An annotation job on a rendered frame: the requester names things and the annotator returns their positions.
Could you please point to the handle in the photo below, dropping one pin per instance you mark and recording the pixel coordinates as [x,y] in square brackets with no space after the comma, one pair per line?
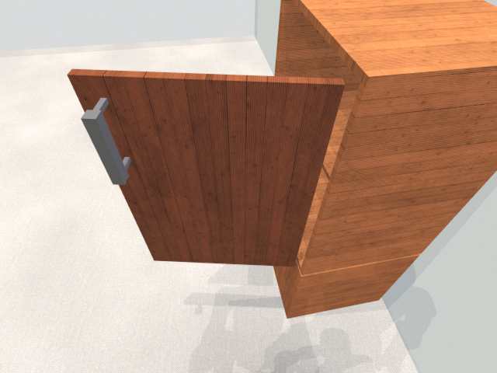
[98,131]

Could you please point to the cupboard door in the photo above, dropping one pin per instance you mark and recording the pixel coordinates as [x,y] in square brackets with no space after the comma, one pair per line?
[223,168]

